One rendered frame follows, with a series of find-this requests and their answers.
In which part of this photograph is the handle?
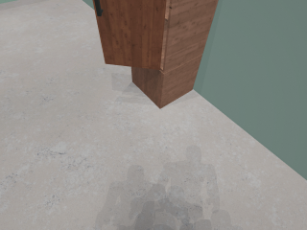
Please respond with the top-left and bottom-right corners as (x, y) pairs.
(94, 0), (104, 16)

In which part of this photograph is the cupboard door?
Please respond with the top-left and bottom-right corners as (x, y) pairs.
(92, 0), (167, 70)

